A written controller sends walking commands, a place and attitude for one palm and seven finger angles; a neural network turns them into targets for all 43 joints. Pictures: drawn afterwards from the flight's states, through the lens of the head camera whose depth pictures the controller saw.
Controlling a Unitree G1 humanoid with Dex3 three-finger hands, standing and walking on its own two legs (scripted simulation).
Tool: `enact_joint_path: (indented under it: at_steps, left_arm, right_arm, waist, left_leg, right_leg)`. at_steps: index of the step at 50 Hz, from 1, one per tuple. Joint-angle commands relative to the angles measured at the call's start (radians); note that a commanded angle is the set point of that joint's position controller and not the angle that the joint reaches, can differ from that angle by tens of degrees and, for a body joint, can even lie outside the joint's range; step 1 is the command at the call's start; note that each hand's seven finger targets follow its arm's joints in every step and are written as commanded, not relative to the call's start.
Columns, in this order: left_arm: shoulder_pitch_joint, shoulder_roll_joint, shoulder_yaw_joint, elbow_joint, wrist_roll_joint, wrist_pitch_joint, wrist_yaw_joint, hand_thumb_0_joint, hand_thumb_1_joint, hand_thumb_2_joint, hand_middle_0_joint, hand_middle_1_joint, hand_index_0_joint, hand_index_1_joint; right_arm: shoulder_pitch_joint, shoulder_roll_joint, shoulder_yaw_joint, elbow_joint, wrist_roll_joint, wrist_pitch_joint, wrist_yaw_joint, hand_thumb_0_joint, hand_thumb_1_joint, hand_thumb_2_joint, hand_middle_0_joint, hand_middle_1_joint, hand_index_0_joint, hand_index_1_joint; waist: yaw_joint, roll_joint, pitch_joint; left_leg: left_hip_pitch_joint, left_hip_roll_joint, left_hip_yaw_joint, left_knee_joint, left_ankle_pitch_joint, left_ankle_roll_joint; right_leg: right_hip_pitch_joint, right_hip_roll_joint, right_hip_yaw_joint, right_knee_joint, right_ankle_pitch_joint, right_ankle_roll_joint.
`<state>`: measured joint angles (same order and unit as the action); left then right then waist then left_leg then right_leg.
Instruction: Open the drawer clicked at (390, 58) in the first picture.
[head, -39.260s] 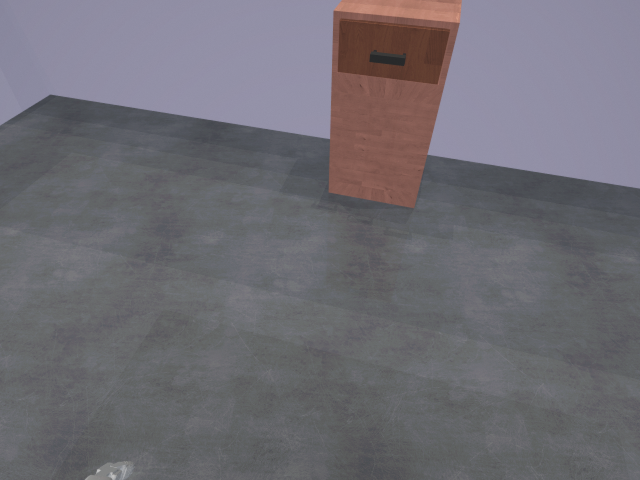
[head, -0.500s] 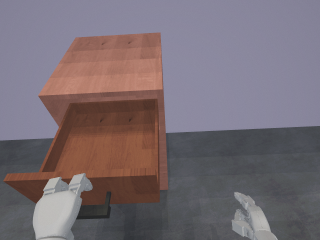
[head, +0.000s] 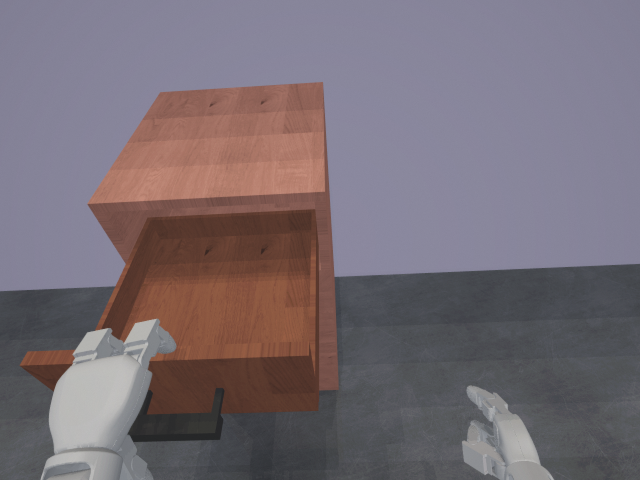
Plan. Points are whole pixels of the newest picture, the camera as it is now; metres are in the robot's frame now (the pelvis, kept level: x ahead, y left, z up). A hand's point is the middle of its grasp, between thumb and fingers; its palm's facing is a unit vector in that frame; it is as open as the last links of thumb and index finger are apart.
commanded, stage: lift the hand off the handle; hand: left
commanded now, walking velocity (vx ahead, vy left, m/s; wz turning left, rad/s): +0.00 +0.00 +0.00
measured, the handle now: (179, 411) +0.21 +0.24 -0.06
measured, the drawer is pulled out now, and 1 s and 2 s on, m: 0.29 0.29 0.29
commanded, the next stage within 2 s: draw the hand back to the body in 0.58 s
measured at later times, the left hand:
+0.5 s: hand (119, 392) +0.17 +0.25 +0.09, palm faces +0.07 -0.14 -0.99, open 13.8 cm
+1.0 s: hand (99, 383) +0.17 +0.27 +0.10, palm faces +0.09 -0.14 -0.99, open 13.8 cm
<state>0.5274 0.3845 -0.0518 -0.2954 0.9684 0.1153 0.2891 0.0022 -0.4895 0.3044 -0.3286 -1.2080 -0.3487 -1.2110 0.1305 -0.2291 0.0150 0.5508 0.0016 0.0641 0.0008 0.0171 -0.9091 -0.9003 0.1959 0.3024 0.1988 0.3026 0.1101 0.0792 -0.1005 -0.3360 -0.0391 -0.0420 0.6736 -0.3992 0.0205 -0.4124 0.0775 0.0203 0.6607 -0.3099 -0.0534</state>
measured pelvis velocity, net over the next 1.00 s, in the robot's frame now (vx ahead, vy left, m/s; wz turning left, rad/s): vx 0.01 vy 0.02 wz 0.00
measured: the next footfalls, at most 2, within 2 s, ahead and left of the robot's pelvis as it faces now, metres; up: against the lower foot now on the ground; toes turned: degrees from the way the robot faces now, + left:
none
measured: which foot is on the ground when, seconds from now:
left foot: down 0.00-1.00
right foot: down 0.00-1.00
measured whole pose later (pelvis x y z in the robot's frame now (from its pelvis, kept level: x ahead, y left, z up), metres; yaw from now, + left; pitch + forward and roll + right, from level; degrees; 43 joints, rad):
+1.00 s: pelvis +0.01 +0.02 +0.01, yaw +0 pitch +1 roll -1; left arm 0.57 0.44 -0.01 -0.47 0.91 0.14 0.15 0.00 -0.49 0.30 -0.32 -1.20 -0.32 -1.20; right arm 0.14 -0.23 0.04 0.52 0.03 0.09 0.03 0.02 -0.91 -0.90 0.20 0.30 0.20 0.30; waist 0.12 0.09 -0.09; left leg -0.22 -0.05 -0.04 0.57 -0.37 0.05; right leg -0.28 0.07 0.03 0.53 -0.27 -0.03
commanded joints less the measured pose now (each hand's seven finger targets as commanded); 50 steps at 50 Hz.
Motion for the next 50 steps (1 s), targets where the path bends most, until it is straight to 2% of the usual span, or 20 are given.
enact_joint_path:
  at_steps: [1, 7, 8, 12, 14, 18, 22, 23, 26, 30, 31, 32, 34, 37, 38, 43, 45, 46, 47, 50]
  left_arm:
    - [-0.061, 0.127, 0.084, -0.206, -0.005, 0.005, 0.003, 0.0, -0.5, 0.3, -0.3, -1.2, -0.3, -1.2]
    - [-0.086, 0.192, 0.137, -0.234, 0.002, -0.006, -0.028, 0.0, -0.5, 0.3, -0.3, -1.2, -0.3, -1.2]
    - [-0.099, 0.176, 0.117, -0.249, 0.011, -0.013, -0.028, 0.0, -0.5, 0.3, -0.3, -1.2, -0.3, -1.2]
    - [-0.054, 0.191, 0.149, -0.278, -0.007, -0.027, -0.028, 0.0, -0.5, 0.3, -0.3, -1.2, -0.3, -1.2]
    - [-0.034, 0.164, 0.128, -0.295, -0.016, -0.027, -0.032, 0.0, -0.5, 0.3, -0.3, -1.2, -0.3, -1.2]
    - [-0.047, 0.185, 0.146, -0.278, -0.029, -0.007, -0.05, 0.0, -0.5, 0.3, -0.3, -1.2, -0.3, -1.2]
    - [-0.114, 0.185, 0.127, -0.324, -0.023, 0.005, -0.069, 0.0, -0.5, 0.3, -0.3, -1.2, -0.3, -1.2]
    - [-0.096, 0.193, 0.133, -0.319, -0.024, 0.003, -0.074, 0.0, -0.5, 0.3, -0.3, -1.2, -0.3, -1.2]
    - [-0.048, 0.184, 0.131, -0.309, -0.035, -0.003, -0.09, 0.0, -0.5, 0.3, -0.3, -1.2, -0.3, -1.2]
    - [-0.011, 0.148, 0.099, -0.316, -0.044, -0.009, -0.104, 0.0, -0.5, 0.3, -0.3, -1.2, -0.3, -1.2]
    - [-0.027, 0.174, 0.124, -0.331, -0.038, -0.01, -0.1, 0.0, -0.5, 0.3, -0.3, -1.2, -0.3, -1.2]
    - [-0.032, 0.167, 0.118, -0.344, -0.034, -0.008, -0.098, 0.0, -0.5, 0.3, -0.3, -1.2, -0.3, -1.2]
    - [-0.044, 0.165, 0.113, -0.36, -0.024, -0.017, -0.089, 0.0, -0.5, 0.3, -0.3, -1.2, -0.3, -1.2]
    - [-0.052, 0.194, 0.142, -0.395, -0.006, -0.023, -0.07, 0.0, -0.5, 0.3, -0.3, -1.2, -0.3, -1.2]
    - [-0.046, 0.181, 0.126, -0.394, -0.001, -0.024, -0.067, 0.0, -0.5, 0.3, -0.3, -1.2, -0.3, -1.2]
    - [-0.003, 0.189, 0.152, -0.369, -0.028, -0.005, -0.071, 0.0, -0.5, 0.3, -0.3, -1.2, -0.3, -1.2]
    - [0.018, 0.18, 0.144, -0.353, -0.041, 0.008, -0.083, 0.0, -0.5, 0.3, -0.3, -1.2, -0.3, -1.2]
    - [-0.006, 0.199, 0.161, -0.369, -0.041, 0.012, -0.087, 0.0, -0.5, 0.3, -0.3, -1.2, -0.3, -1.2]
    - [0.003, 0.211, 0.178, -0.37, -0.045, 0.02, -0.093, 0.0, -0.5, 0.3, -0.3, -1.2, -0.3, -1.2]
    - [-0.003, 0.203, 0.153, -0.382, -0.058, 0.027, -0.117, 0.0, -0.5, 0.3, -0.3, -1.2, -0.3, -1.2]
  right_arm:
    - [-0.172, -0.084, -0.033, -0.183, 0.006, -0.048, -0.006, 0.0, -0.9, -0.9, 0.2, 0.3, 0.2, 0.3]
    - [-0.169, -0.085, -0.025, -0.193, 0.004, -0.048, -0.012, 0.0, -0.9, -0.9, 0.2, 0.3, 0.2, 0.3]
    - [-0.166, -0.082, -0.024, -0.194, 0.002, -0.05, -0.011, 0.0, -0.9, -0.9, 0.2, 0.3, 0.2, 0.3]
    - [-0.163, -0.084, -0.029, -0.199, 0.005, -0.055, -0.007, 0.0, -0.9, -0.9, 0.2, 0.3, 0.2, 0.3]
    - [-0.163, -0.082, -0.03, -0.198, 0.007, -0.053, 0.0, 0.0, -0.9, -0.9, 0.2, 0.3, 0.2, 0.3]
    - [-0.161, -0.088, -0.029, -0.197, 0.012, -0.049, 0.003, 0.0, -0.9, -0.9, 0.2, 0.3, 0.2, 0.3]
    - [-0.174, -0.088, -0.025, -0.203, 0.013, -0.048, 0.001, 0.0, -0.9, -0.9, 0.2, 0.3, 0.2, 0.3]
    - [-0.159, -0.085, -0.025, -0.202, 0.012, -0.05, 0.0, 0.0, -0.9, -0.9, 0.2, 0.3, 0.2, 0.3]
    - [-0.159, -0.085, -0.022, -0.202, 0.014, -0.047, 0.003, 0.0, -0.9, -0.9, 0.2, 0.3, 0.2, 0.3]
    - [-0.162, -0.088, -0.021, -0.207, 0.015, -0.045, 0.014, 0.0, -0.9, -0.9, 0.2, 0.3, 0.2, 0.3]
    - [-0.165, -0.09, -0.02, -0.206, 0.016, -0.044, 0.016, 0.0, -0.9, -0.9, 0.2, 0.3, 0.2, 0.3]
    - [-0.182, -0.089, -0.017, -0.211, 0.017, -0.047, 0.018, 0.0, -0.9, -0.9, 0.2, 0.3, 0.2, 0.3]
    - [-0.167, -0.085, -0.018, -0.213, 0.012, -0.046, 0.02, 0.0, -0.9, -0.9, 0.2, 0.3, 0.2, 0.3]
    - [-0.174, -0.088, -0.017, -0.219, 0.011, -0.049, 0.021, 0.0, -0.9, -0.9, 0.2, 0.3, 0.2, 0.3]
    - [-0.157, -0.081, -0.018, -0.217, 0.009, -0.049, 0.023, 0.0, -0.9, -0.9, 0.2, 0.3, 0.2, 0.3]
    - [-0.155, -0.084, -0.02, -0.211, 0.017, -0.041, 0.028, 0.0, -0.9, -0.9, 0.2, 0.3, 0.2, 0.3]
    - [-0.166, -0.086, -0.021, -0.212, 0.022, -0.033, 0.027, 0.0, -0.9, -0.9, 0.2, 0.3, 0.2, 0.3]
    - [-0.168, -0.087, -0.018, -0.216, 0.025, -0.033, 0.027, 0.0, -0.9, -0.9, 0.2, 0.3, 0.2, 0.3]
    - [-0.19, -0.091, -0.014, -0.219, 0.028, -0.035, 0.026, 0.0, -0.9, -0.9, 0.2, 0.3, 0.2, 0.3]
    - [-0.171, -0.09, -0.014, -0.222, 0.026, -0.023, 0.021, 0.0, -0.9, -0.9, 0.2, 0.3, 0.2, 0.3]
  waist:
    - [-0.005, -0.074, -0.07]
    - [0.009, -0.067, -0.071]
    - [0.012, -0.035, -0.077]
    - [0.017, -0.031, -0.087]
    - [0.014, -0.031, -0.071]
    - [0.007, -0.082, -0.04]
    - [0.002, -0.026, -0.054]
    - [0.01, -0.024, -0.071]
    - [0.009, -0.067, -0.058]
    - [0.011, -0.048, -0.028]
    - [0.011, -0.046, -0.035]
    - [0.012, -0.018, -0.031]
    - [0.013, -0.025, -0.049]
    - [0.02, 0.015, -0.069]
    - [0.022, 0.028, -0.072]
    - [0.014, -0.049, -0.069]
    - [0.015, -0.043, -0.046]
    - [0.01, -0.067, -0.048]
    - [0.013, -0.045, -0.059]
    - [0.01, -0.02, -0.046]
  left_leg:
    - [-0.007, 0.014, 0.025, -0.112, 0.221, 0.014]
    - [0.028, 0.016, 0.026, -0.136, 0.229, 0.015]
    - [0.039, 0.015, 0.031, -0.136, 0.238, 0.016]
    - [0.057, 0.017, 0.025, -0.141, 0.273, 0.011]
    - [0.059, 0.018, 0.028, -0.141, 0.285, 0.012]
    - [0.053, 0.023, 0.023, -0.157, 0.267, 0.015]
    - [0.089, 0.027, 0.017, -0.178, 0.284, 0.012]
    - [0.094, 0.028, 0.022, -0.173, 0.29, 0.016]
    - [0.092, 0.031, 0.021, -0.179, 0.309, 0.014]
    - [0.081, 0.034, 0.018, -0.186, 0.32, 0.01]
    - [0.078, 0.039, 0.016, -0.19, 0.322, 0.005]
    - [0.087, 0.04, 0.012, -0.193, 0.322, 0.003]
    - [0.089, 0.043, 0.013, -0.186, 0.331, 0.004]
    - [0.099, 0.048, 0.002, -0.183, 0.347, -0.002]
    - [0.102, 0.048, 0.007, -0.179, 0.353, 0.0]
    - [0.089, 0.047, 0.001, -0.176, 0.372, -0.003]
    - [0.079, 0.045, 0.004, -0.183, 0.37, -0.003]
    - [0.082, 0.047, 0.005, -0.182, 0.372, -0.003]
    - [0.09, 0.046, 0.001, -0.185, 0.38, -0.005]
    - [0.088, 0.046, 0.005, -0.193, 0.372, -0.002]
  right_leg:
    - [0.126, -0.06, 0.041, -0.157, 0.156, 0.016]
    - [0.156, -0.062, 0.051, -0.189, 0.136, 0.013]
    - [0.152, -0.065, 0.037, -0.186, 0.137, 0.01]
    - [0.176, -0.06, 0.046, -0.194, 0.181, 0.005]
    - [0.171, -0.062, 0.036, -0.193, 0.207, 0.006]
    - [0.168, -0.061, 0.03, -0.213, 0.176, 0.013]
    - [0.177, -0.059, 0.024, -0.222, 0.16, 0.008]
    - [0.19, -0.062, 0.011, -0.219, 0.163, 0.009]
    - [0.193, -0.059, 0.006, -0.219, 0.195, 0.012]
    - [0.189, -0.054, -0.011, -0.217, 0.204, 0.007]
    - [0.189, -0.054, -0.004, -0.213, 0.2, 0.006]
    - [0.191, -0.051, 0.007, -0.218, 0.194, 0.001]
    - [0.187, -0.053, -0.007, -0.21, 0.194, 0.001]
    - [0.184, -0.044, 0.006, -0.204, 0.184, -0.009]
    - [0.181, -0.047, -0.014, -0.201, 0.18, -0.009]
    - [0.194, -0.046, -0.015, -0.197, 0.228, -0.004]
    - [0.198, -0.047, -0.016, -0.198, 0.239, -0.001]
    - [0.197, -0.054, -0.009, -0.198, 0.254, 0.003]
    - [0.219, -0.052, 0.012, -0.201, 0.272, -0.001]
    - [0.216, -0.054, -0.023, -0.205, 0.243, 0.003]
